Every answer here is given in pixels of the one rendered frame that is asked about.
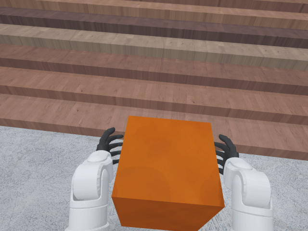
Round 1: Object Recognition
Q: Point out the carton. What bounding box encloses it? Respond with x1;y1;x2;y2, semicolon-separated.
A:
111;115;225;231

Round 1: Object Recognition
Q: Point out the robot left hand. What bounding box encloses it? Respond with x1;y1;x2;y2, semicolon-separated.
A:
96;127;124;165

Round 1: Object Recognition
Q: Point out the robot right hand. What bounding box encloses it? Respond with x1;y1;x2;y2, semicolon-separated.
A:
214;134;239;175

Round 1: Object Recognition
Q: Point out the left robot forearm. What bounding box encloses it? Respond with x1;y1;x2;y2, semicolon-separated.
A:
64;150;114;231

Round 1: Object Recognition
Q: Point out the right robot forearm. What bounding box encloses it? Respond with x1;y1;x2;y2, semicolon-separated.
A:
223;157;274;231

